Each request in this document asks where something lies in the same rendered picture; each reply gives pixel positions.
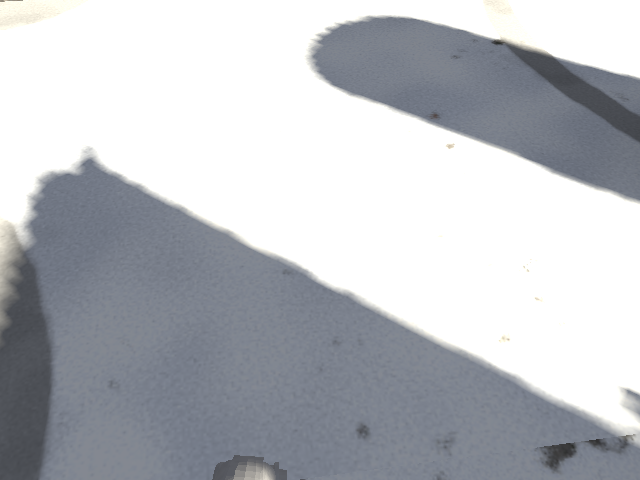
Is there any robot left thigh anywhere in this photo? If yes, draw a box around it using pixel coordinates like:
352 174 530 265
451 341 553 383
214 455 287 480

